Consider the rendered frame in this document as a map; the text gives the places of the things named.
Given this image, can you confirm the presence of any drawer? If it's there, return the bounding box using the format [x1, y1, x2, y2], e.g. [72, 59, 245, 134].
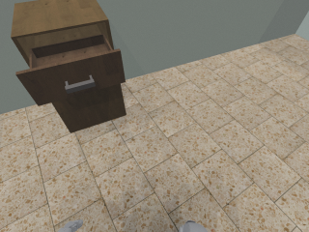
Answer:
[15, 33, 126, 106]

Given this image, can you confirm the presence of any robot right thigh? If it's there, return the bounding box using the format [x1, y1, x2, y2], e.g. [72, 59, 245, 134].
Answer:
[179, 222, 208, 232]

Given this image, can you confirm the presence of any handle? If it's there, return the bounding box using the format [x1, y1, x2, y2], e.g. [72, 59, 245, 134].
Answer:
[65, 75, 96, 94]

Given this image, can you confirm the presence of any cabinet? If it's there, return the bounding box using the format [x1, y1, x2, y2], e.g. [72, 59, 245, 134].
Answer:
[11, 0, 126, 133]

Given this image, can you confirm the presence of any left robot hand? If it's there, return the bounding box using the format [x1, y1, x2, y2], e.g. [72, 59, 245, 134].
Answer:
[58, 219, 83, 232]

